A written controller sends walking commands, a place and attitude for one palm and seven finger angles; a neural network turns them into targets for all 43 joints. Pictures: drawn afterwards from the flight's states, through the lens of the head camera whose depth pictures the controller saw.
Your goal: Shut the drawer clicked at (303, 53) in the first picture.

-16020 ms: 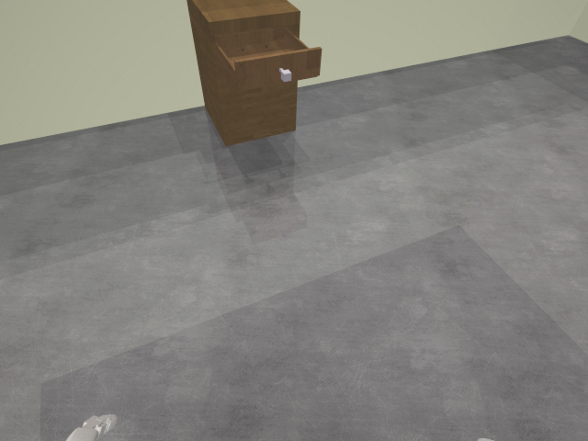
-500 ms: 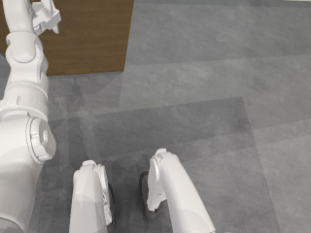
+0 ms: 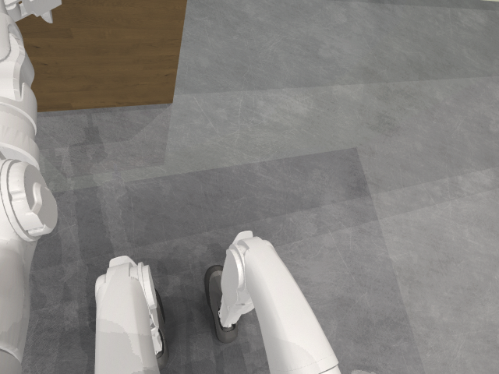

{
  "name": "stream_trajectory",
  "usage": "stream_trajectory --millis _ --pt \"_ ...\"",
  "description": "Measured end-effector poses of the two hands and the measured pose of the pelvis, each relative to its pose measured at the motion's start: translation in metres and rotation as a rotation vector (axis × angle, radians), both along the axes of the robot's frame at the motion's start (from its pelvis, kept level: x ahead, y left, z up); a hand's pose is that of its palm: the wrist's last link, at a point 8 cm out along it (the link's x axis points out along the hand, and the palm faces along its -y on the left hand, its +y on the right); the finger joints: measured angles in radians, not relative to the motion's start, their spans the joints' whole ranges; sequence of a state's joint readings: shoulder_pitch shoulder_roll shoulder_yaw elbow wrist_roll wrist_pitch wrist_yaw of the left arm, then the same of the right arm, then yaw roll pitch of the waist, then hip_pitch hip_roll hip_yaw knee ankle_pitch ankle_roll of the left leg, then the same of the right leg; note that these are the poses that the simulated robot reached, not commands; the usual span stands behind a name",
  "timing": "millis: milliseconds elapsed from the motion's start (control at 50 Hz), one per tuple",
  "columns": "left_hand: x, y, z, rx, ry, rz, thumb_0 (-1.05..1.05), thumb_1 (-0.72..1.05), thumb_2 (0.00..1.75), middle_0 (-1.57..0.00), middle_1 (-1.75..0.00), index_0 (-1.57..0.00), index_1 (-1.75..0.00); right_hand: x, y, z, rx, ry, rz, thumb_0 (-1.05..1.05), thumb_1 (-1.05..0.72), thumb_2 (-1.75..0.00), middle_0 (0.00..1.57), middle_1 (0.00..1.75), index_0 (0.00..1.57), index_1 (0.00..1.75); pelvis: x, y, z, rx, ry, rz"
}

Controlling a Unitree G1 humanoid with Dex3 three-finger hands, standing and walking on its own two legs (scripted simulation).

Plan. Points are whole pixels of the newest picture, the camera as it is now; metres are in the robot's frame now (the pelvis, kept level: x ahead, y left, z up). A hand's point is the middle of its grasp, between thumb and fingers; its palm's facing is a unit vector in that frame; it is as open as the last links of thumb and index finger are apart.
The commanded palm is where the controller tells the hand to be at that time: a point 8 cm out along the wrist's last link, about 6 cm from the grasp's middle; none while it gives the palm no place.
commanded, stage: pull the fist back off the drawer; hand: left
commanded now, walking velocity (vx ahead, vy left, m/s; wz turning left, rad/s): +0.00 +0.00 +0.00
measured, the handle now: out of the picture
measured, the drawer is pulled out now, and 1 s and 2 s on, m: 0.00 0.00 0.00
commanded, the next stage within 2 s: draw the hand back to the body in 0.54 s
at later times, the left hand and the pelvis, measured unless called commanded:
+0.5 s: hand out of the picture +0.61 +0.17 +0.03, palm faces +0.11 -0.99 -0.04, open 3.1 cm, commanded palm +0.59 +0.16 +0.03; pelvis +0.03 +0.00 +0.02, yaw +0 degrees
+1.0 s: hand out of the picture +0.48 +0.20 +0.16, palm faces +0.15 -0.99 -0.04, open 3.3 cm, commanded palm +0.45 +0.23 +0.16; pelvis +0.08 -0.01 +0.14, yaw +5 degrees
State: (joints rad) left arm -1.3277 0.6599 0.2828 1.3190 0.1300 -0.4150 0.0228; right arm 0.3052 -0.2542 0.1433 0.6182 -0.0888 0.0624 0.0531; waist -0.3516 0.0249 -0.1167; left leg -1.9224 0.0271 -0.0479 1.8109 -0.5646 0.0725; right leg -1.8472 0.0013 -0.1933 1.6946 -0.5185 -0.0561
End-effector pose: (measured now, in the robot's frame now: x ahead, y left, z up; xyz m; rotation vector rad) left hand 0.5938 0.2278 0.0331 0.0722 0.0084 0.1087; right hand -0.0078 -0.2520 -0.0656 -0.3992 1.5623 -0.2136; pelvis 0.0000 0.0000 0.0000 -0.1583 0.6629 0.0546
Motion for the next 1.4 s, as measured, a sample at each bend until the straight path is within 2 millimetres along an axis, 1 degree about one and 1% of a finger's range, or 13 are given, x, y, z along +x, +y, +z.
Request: stream_trajectory --millis 180,320,520,700,760,840,960,1040,1100,1160,1260,1320,1400 --pt "0.000 0.002 0.002 -0.005 0.000 -0.013 -0.07 0.61 1.00 -1.40 -1.60 -1.40 -1.60 -0.010 0.007 0.002 0.018 0.030 -0.009 0.00 -0.90 -0.90 0.21 0.30 0.20 0.29 0.002 0.004 0.000 -0.007 -0.004 -0.003" --pt "-0.003 -0.002 0.002 -0.022 -0.011 -0.011 -0.04 0.69 0.95 -1.40 -1.60 -1.40 -1.60 -0.003 0.008 0.003 0.042 0.044 -0.020 0.00 -0.90 -0.90 0.21 0.30 0.20 0.29 0.010 0.006 0.006 -0.003 -0.001 -0.006" --pt "-0.010 -0.009 -0.002 -0.031 0.010 0.009 0.00 0.84 0.91 -1.40 -1.60 -1.40 -1.60 0.040 0.005 0.000 0.088 0.004 -0.019 0.00 -0.90 -0.90 0.20 0.30 0.20 0.29 0.030 0.004 0.020 0.022 0.009 -0.021" --pt "-0.011 -0.005 -0.001 -0.025 -0.018 0.017 0.02 0.87 0.91 -1.40 -1.60 -1.40 -1.60 0.087 -0.004 -0.007 0.103 -0.030 0.014 0.00 -0.90 -0.90 0.20 0.30 0.20 0.29 0.046 -0.002 0.025 0.038 0.025 -0.020" --pt "-0.025 0.000 0.015 0.000 -0.058 0.012 0.02 0.87 0.91 -1.39 -1.60 -1.40 -1.60 0.105 -0.003 -0.003 0.123 -0.066 -0.007 0.00 -0.90 -0.90 0.20 0.30 0.20 0.29 0.052 -0.002 0.036 0.045 0.018 -0.022" --pt "-0.067 0.005 0.052 0.028 -0.016 -0.015 0.02 0.89 0.90 -1.39 -1.60 -1.39 -1.60 0.140 0.006 0.017 0.193 -0.140 -0.007 0.00 -0.91 -0.90 0.20 0.29 0.20 0.29 0.060 -0.003 0.070 0.068 -0.026 -0.018" --pt "-0.132 0.015 0.116 -0.019 0.068 0.026 0.02 0.89 0.90 -1.40 -1.60 -1.40 -1.60 0.209 0.018 0.073 0.240 -0.340 0.092 0.00 -0.90 -0.90 0.20 0.30 0.20 0.29 0.075 -0.006 0.127 0.094 -0.122 0.015" --pt "-0.153 0.020 0.151 -0.043 0.019 0.057 0.02 0.90 0.90 -1.40 -1.60 -1.40 -1.60 0.252 0.017 0.112 0.212 -0.500 0.166 0.00 -0.90 -0.90 0.20 0.30 0.20 0.29 0.083 -0.008 0.148 0.100 -0.190 0.041" --pt "-0.163 0.019 0.168 -0.035 -0.005 0.027 0.02 0.90 0.90 -1.40 -1.60 -1.40 -1.60 0.274 0.014 0.139 0.188 -0.597 0.196 0.00 -0.90 -0.90 0.20 0.30 0.20 0.29 0.087 -0.008 0.158 0.103 -0.240 0.052" --pt "-0.178 0.015 0.178 -0.029 0.015 -0.022 0.02 0.90 0.90 -1.40 -1.60 -1.40 -1.60 0.286 0.013 0.161 0.178 -0.663 0.200 0.00 -0.90 -0.90 0.20 0.30 0.20 0.29 0.089 -0.005 0.169 0.109 -0.291 0.053" --pt "-0.220 0.016 0.196 0.080 0.198 0.027 0.02 0.90 0.90 -1.39 -1.60 -1.40 -1.60 0.286 0.022 0.195 0.184 -0.685 0.137 0.00 -0.90 -0.90 0.20 0.29 0.19 0.29 0.097 0.000 0.201 0.138 -0.392 0.038" --pt "-0.243 0.027 0.218 0.140 0.246 0.095 0.02 0.90 0.90 -1.39 -1.60 -1.40 -1.60 0.284 0.033 0.207 0.199 -0.696 0.128 0.01 -0.90 -0.90 0.20 0.29 0.19 0.29 0.103 0.004 0.218 0.148 -0.443 0.039" --pt "-0.257 0.047 0.254 0.202 0.220 0.196 0.02 0.89 0.90 -1.40 -1.60 -1.40 -1.60 0.285 0.048 0.215 0.223 -0.702 0.149 0.01 -0.90 -0.90 0.20 0.30 0.20 0.29 0.106 0.006 0.233 0.158 -0.505 0.050"
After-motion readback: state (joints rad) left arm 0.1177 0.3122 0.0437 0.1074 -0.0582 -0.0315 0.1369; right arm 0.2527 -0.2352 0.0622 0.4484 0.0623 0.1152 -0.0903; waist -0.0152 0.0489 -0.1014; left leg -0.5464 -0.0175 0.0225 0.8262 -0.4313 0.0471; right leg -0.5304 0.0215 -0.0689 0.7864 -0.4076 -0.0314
